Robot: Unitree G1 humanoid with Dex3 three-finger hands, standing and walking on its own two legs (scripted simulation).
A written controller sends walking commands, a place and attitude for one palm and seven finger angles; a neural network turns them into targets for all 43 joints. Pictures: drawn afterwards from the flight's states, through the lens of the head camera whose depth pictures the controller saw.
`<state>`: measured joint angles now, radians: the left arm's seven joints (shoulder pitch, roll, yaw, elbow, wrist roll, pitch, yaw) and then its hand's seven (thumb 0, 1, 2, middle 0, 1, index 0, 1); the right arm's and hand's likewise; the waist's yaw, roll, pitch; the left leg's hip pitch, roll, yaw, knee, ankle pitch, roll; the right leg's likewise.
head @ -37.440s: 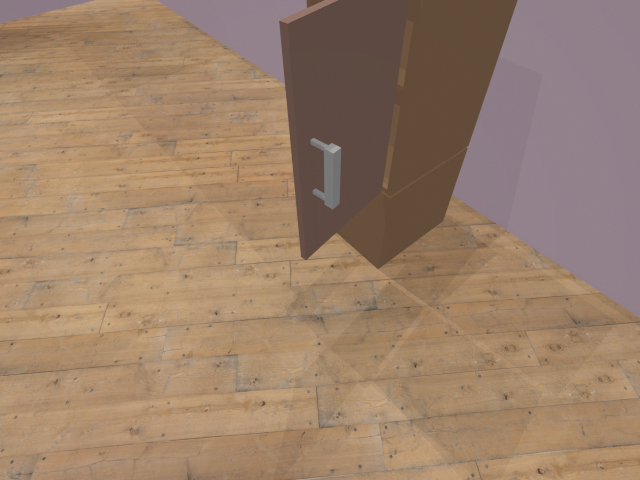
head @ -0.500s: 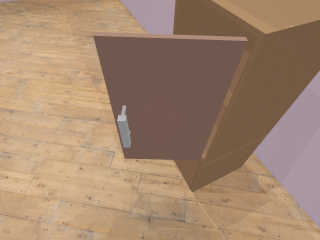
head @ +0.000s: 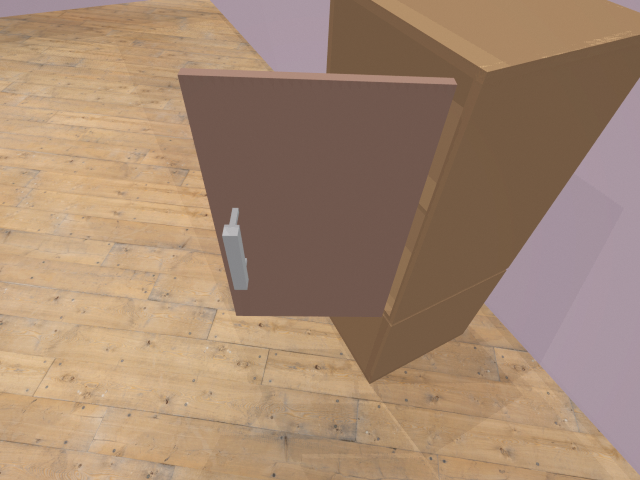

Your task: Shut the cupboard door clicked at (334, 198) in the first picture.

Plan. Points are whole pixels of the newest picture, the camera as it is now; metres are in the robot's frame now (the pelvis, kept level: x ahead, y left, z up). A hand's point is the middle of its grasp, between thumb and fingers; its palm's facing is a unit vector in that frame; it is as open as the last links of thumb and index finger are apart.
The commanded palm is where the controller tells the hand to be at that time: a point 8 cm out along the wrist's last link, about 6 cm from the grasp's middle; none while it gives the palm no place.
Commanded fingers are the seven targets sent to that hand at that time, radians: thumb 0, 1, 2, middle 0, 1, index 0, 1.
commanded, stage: look again from close up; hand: left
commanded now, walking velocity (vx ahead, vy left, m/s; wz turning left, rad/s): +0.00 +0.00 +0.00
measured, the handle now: (238, 249) +0.49 +0.17 -0.07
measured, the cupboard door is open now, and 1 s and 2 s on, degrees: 63 63 63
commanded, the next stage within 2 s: raise the hand and make a fist in 0.60 s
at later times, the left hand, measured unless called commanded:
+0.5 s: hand out of the picture +0.01 +0.20 -0.18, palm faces -0.01 -0.97 -0.24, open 7.4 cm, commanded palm none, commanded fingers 0.00 0.90 0.90 -0.20 -0.30 -0.20 -0.30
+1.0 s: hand (190, 415) +0.20 +0.17 -0.02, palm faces +0.09 -1.00 -0.01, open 6.7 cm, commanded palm +0.11 +0.23 -0.08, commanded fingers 0.00 0.90 0.90 -0.47 -0.60 -0.47 -0.60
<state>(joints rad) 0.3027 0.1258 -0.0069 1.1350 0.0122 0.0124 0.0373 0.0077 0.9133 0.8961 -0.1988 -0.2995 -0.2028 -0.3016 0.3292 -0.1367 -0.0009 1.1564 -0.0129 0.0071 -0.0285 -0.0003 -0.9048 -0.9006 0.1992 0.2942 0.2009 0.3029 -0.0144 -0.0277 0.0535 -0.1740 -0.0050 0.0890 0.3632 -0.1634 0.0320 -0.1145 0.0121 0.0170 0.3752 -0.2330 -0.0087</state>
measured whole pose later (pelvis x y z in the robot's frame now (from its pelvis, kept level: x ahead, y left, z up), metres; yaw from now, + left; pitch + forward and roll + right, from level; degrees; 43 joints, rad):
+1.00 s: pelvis -0.01 -0.02 -0.06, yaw +2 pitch +10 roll +1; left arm 0.36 0.16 0.14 0.19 -0.23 -0.54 -0.22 0.01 0.91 0.90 -0.31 -0.42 -0.31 -0.42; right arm 0.19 -0.22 -0.06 0.65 0.00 -0.28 0.01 0.01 -0.90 -0.90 0.20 0.29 0.20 0.30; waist -0.03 -0.04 -0.13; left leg -0.69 -0.01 0.07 0.89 -0.37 0.02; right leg -0.63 -0.01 -0.03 0.95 -0.49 -0.03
